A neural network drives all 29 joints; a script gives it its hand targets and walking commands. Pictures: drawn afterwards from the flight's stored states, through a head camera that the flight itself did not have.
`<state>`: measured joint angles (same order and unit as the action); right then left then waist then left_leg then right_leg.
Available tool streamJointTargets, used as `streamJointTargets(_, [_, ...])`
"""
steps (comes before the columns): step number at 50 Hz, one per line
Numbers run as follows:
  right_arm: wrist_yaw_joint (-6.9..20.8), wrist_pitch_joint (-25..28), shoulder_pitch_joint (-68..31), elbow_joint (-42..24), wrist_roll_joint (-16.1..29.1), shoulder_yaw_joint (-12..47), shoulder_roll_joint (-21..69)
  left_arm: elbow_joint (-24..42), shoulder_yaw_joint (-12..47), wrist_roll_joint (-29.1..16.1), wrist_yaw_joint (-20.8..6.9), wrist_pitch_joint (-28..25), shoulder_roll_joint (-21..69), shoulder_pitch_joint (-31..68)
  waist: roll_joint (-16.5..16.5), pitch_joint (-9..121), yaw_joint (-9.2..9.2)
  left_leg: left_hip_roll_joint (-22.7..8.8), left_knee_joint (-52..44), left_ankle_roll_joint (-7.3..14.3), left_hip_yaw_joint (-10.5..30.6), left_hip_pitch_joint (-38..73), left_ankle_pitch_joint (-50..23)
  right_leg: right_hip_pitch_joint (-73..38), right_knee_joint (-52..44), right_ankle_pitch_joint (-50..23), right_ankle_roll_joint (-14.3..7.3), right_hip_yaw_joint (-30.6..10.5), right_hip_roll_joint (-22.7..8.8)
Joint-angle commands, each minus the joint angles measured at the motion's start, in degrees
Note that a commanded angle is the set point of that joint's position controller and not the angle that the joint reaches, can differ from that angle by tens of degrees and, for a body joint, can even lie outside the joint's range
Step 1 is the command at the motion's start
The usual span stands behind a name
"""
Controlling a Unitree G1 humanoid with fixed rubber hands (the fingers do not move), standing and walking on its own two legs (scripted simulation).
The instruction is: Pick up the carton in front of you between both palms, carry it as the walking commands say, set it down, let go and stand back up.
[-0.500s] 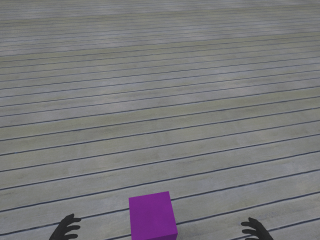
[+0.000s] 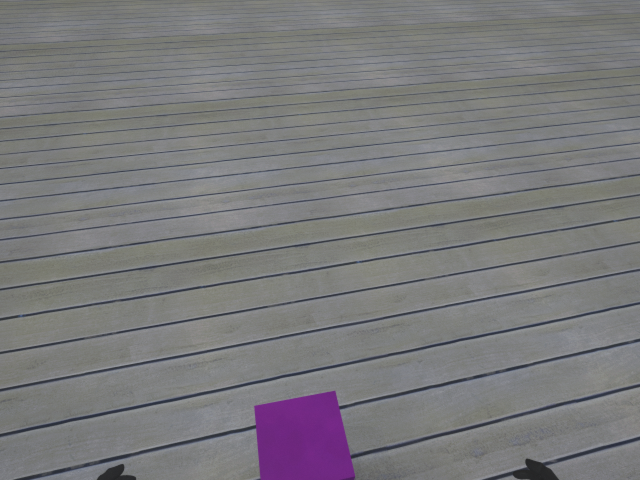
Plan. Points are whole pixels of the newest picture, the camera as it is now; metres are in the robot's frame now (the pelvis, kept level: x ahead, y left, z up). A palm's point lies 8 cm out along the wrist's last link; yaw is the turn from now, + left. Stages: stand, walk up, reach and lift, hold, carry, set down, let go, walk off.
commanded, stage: stand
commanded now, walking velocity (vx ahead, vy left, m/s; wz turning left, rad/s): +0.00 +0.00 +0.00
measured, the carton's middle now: (302, 455) +0.36 +0.03 -0.65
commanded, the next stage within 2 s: none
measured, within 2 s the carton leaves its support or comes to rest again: neither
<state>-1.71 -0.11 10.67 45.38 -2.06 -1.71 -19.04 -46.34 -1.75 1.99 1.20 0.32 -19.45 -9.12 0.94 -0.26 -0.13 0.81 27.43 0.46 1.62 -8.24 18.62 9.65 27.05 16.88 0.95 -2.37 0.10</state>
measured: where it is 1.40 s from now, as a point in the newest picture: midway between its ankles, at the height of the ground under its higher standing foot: outside the picture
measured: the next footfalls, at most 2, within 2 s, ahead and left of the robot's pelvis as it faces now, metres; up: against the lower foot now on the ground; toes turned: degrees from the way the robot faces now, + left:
none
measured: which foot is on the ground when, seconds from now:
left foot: down 0.00-1.00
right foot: down 0.00-1.00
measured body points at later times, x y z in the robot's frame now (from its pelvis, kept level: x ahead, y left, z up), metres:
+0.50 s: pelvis -0.02 -0.01 +0.01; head -0.03 +0.00 +0.46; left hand +0.09 +0.29 -0.11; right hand +0.08 -0.31 -0.10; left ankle -0.04 +0.11 -0.74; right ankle -0.03 -0.13 -0.74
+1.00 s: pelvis -0.03 -0.01 +0.01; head -0.03 +0.00 +0.46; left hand +0.08 +0.30 -0.11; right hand +0.06 -0.32 -0.10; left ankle -0.04 +0.11 -0.74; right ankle -0.03 -0.13 -0.74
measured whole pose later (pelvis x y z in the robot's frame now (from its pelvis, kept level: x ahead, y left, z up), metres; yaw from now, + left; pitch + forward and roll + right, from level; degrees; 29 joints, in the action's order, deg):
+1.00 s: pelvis -0.03 -0.01 +0.01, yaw +0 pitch -3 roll +0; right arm -0.8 0.5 8.9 57.3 -1.2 -0.2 -21.7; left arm -58.2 -0.6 0.8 0.7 -0.7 -22.1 -6.5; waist 0.7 -2.0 0.0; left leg 0.0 21.0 -0.5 2.2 -5.4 12.9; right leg 6.7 20.6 11.3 0.2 -1.8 0.7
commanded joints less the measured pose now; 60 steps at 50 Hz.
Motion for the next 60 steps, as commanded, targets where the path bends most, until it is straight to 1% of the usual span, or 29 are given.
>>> streamJointTargets(1, [-0.2,0.7,-0.4,-2.3,0.0,-2.3,-9.7,2.1,-2.0,-0.2,0.4,-0.6,-8.7,1.3,-0.7,2.5,0.26,-5.6,-3.9,-0.3,3.9,-0.2,-23.3,-2.4,-2.1,-19.1,-1.7,-2.4,-4.0])
streamJointTargets(3, [-0.2,0.7,-1.2,-1.9,-0.1,-1.8,-9.3,1.3,-1.7,-0.3,0.4,-0.9,-8.5,1.9,-2.9,1.0,0.33,-5.5,-4.5,0.2,4.0,-1.2,-21.6,-2.8,-2.8,-18.9,-1.6,-3.4,-4.5])
streamJointTargets(4, [-0.3,0.5,-0.7,-1.4,0.0,-2.1,-9.8,1.3,-2.0,-0.2,0.4,-1.0,-8.8,0.9,-1.0,2.0,0.54,-5.7,-4.5,0.2,4.1,-0.3,-21.6,-2.8,-2.9,-19.0,-2.0,-2.8,-4.4])
streamJointTargets(7, [-0.2,1.0,-1.0,-0.9,0.3,-1.9,-9.5,0.3,-1.8,-0.4,0.3,-0.8,-9.5,1.7,-1.6,2.7,-0.1,-5.6,-4.8,0.3,4.1,-0.2,-20.6,-3.7,-3.2,-19.7,-2.1,-3.3,-4.7])
streamJointTargets(8, [-0.1,0.9,-0.5,-0.3,0.2,-1.7,-9.8,0.1,-1.8,-0.5,0.4,-0.9,-9.5,2.4,-0.2,3.8,0.26,-5.6,-4.6,0.5,4.2,0.0,-21.4,-4.5,-2.9,-19.2,-2.2,-3.3,-4.7])
streamJointTargets(10, [-0.1,1.1,0.0,0.7,0.3,-1.7,-9.7,-0.5,-1.5,-0.4,0.3,-0.9,-9.2,1.8,-1.2,2.5,-0.19,-5.8,-5.2,0.5,4.2,0.9,-21.1,-2.8,-3.5,-18.8,-2.3,-3.6,-4.8])
streamJointTargets(12, [-0.2,1.1,-1.7,0.5,0.1,-1.7,-10.2,-0.8,-1.3,-0.5,0.3,-0.8,-8.9,2.3,0.1,1.0,0.19,-6.0,-5.6,0.5,4.7,-0.4,-18.5,-2.3,-4.0,-16.5,-1.7,-3.2,-4.3])
streamJointTargets(14, [-0.1,1.0,-2.1,1.3,0.1,-1.3,-10.3,-1.6,-1.3,-0.5,0.2,-0.9,-9.7,2.5,-1.5,0.5,0.17,-5.7,-6.2,0.3,4.2,-0.9,-15.9,-2.5,-5.4,-14.9,-1.6,-4.5,-5.1])
streamJointTargets(16, [-0.1,1.0,-1.8,2.1,0.0,-1.3,-10.3,-2.1,-1.2,-0.5,0.0,-1.0,-9.7,2.9,-0.4,-0.5,0.3,-5.8,-7.1,0.4,4.5,-1.4,-13.5,-2.2,-6.2,-13.2,-1.8,-4.5,-5.2])
streamJointTargets(20, [0.1,1.3,-2.0,3.2,0.2,-1.0,-10.1,-3.2,-1.2,-0.2,-0.1,-1.1,-10.4,3.6,-0.5,0.0,-0.05,-6.1,-8.2,0.8,5.2,-0.7,-11.3,-2.6,-7.3,-12.2,-2.2,-4.5,-5.2])
streamJointTargets(24, [0.4,1.3,-2.4,4.7,0.4,-1.2,-11.4,-4.7,-1.0,-0.4,-0.2,-1.4,-10.4,3.6,-1.2,-1.7,0.05,-6.1,-8.9,0.3,5.3,-0.9,-12.1,-2.2,-7.9,-13.6,-1.9,-4.7,-5.3])
streamJointTargets(25, [0.4,1.2,-2.1,5.1,0.1,-1.1,-11.3,-4.8,-1.4,-0.8,-0.2,-1.6,-10.9,2.7,-0.8,-0.7,0.6,-6.4,-8.9,0.7,5.5,-0.8,-12.4,-3.1,-8.0,-13.4,-2.3,-4.7,-5.5])
streamJointTargets(27, [0.4,1.3,-2.1,5.3,0.6,-0.8,-10.9,-5.4,-1.0,-0.6,-0.2,-1.4,-10.7,3.8,-0.5,0.3,-0.44,-6.0,-9.0,0.3,5.0,-0.1,-12.2,-3.8,-8.4,-13.6,-2.0,-5.0,-5.4])
streamJointTargets(29, [0.5,1.3,-2.0,6.3,0.5,-0.9,-11.6,-5.6,-1.0,-0.7,-0.2,-1.5,-10.5,2.9,-1.6,0.0,0.38,-6.3,-9.3,0.3,4.9,-0.5,-11.0,-3.5,-8.6,-12.2,-2.1,-5.1,-5.5])
streamJointTargets(30, [0.6,1.3,-1.8,6.4,0.5,-0.8,-11.2,-6.3,-1.1,-0.9,-0.3,-1.5,-11.6,4.3,0.2,-0.5,-0.36,-6.4,-9.2,0.4,5.2,-0.1,-11.5,-2.8,-8.8,-12.1,-2.0,-5.3,-5.7])
streamJointTargets(31, [0.6,1.3,-2.3,6.5,0.2,-0.9,-11.6,-6.5,-1.0,-0.8,-0.3,-1.6,-10.9,3.6,-2.3,-0.2,0.0,-6.6,-9.2,0.3,4.7,-0.4,-11.2,-3.7,-8.9,-13.7,-2.0,-5.4,-5.8])
streamJointTargets(32, [0.6,1.2,-1.2,7.5,0.7,-0.6,-11.4,-6.5,-1.1,-0.8,-0.4,-1.7,-11.5,2.9,0.0,-0.2,0.62,-6.4,-9.3,0.2,5.1,-0.7,-11.4,-3.6,-8.9,-11.6,-1.9,-4.7,-5.4])
streamJointTargets(35, [0.6,1.3,-2.5,7.1,0.4,-0.5,-11.3,-7.0,-0.7,-0.8,-0.3,-1.6,-11.3,4.2,-0.7,0.5,-0.36,-6.6,-9.2,0.5,4.9,0.1,-12.3,-3.5,-8.7,-12.9,-2.1,-5.3,-5.6])
streamJointTargets(37, [0.7,1.3,-2.8,7.8,0.7,-0.6,-11.6,-7.7,-0.7,-0.9,-0.4,-1.6,-12.0,3.6,-1.3,0.3,0.02,-6.8,-9.5,0.4,5.3,0.4,-10.4,-3.4,-9.2,-12.2,-2.0,-4.9,-5.6])
streamJointTargets(40, [0.7,1.2,-2.7,8.3,0.8,-0.7,-12.6,-8.3,-0.7,-0.9,-0.4,-1.7,-11.6,3.6,-0.6,-0.5,0.59,-6.7,-9.8,0.6,5.6,-0.8,-11.8,-4.0,-9.1,-12.7,-1.9,-5.3,-5.7])
streamJointTargets(41, [0.6,1.2,-2.6,8.0,0.8,-0.6,-11.8,-8.5,-0.6,-0.9,-0.3,-1.7,-11.8,4.0,-1.2,-0.4,-0.53,-6.9,-10.1,0.6,5.4,0.7,-11.9,-3.3,-9.0,-13.0,-2.2,-5.2,-5.8])
streamJointTargets(42, [0.7,1.2,-2.2,8.8,0.7,-0.6,-12.8,-8.3,-0.7,-1.1,-0.3,-1.7,-11.5,3.9,-1.2,0.5,0.45,-6.7,-9.6,0.6,5.5,-0.3,-13.2,-4.8,-8.6,-14.9,-2.0,-5.0,-5.9])
streamJointTargets(43, [0.6,1.1,-3.2,8.6,0.9,-0.4,-12.0,-8.8,-0.8,-1.1,-0.3,-1.6,-11.7,4.4,1.1,0.1,0.42,-7.0,-9.8,0.7,5.5,0.3,-14.0,-4.6,-8.7,-14.7,-1.9,-4.7,-5.9])
streamJointTargets(47, [0.8,1.1,-2.2,9.7,0.8,-0.2,-12.8,-9.4,-0.8,-1.2,-0.3,-1.6,-12.5,4.3,-1.5,-0.2,0.31,-6.7,-10.1,0.4,5.3,0.3,-13.7,-4.8,-9.0,-14.4,-2.0,-5.1,-5.9])
streamJointTargets(50, [0.6,1.2,-3.5,9.4,0.9,-0.2,-12.5,-9.5,-0.5,-1.2,-0.3,-1.4,-12.1,5.0,-1.0,-0.3,0.16,-7.1,-9.9,0.4,5.4,0.4,-14.3,-3.9,-8.8,-14.4,-1.9,-4.3,-5.8])
streamJointTargets(52, [0.6,1.1,-3.5,10.1,0.8,-0.3,-12.3,-9.9,-0.3,-1.1,-0.5,-1.5,-12.3,4.1,-2.2,0.1,0.35,-6.9,-10.0,0.6,5.3,0.5,-12.2,-4.2,-9.7,-13.7,-2.3,-5.1,-6.1])
streamJointTargets(55, [0.7,1.2,-3.8,10.5,1.2,-0.2,-12.8,-10.1,-0.4,-1.2,-0.6,-1.4,-12.2,4.8,-1.2,-0.5,0.55,-7.0,-10.1,0.7,5.3,0.0,-12.2,-4.3,-9.6,-14.9,-2.0,-4.8,-5.9])
streamJointTargets(57, [0.7,1.3,-4.0,10.3,1.0,-0.3,-12.5,-10.6,-0.5,-0.9,-0.4,-1.6,-13.0,4.9,-1.4,0.2,-0.3,-7.1,-10.5,0.8,5.7,1.2,-12.4,-3.6,-9.4,-13.9,-2.6,-4.8,-5.8])
streamJointTargets(60, [0.8,1.2,-3.7,10.8,0.9,-0.4,-12.5,-10.6,-0.4,-1.2,-0.5,-1.6,-12.8,5.1,-1.5,-0.2,0.08,-7.2,-11.1,0.8,5.9,-0.2,-12.7,-4.7,-9.0,-13.9,-2.6,-4.6,-6.1])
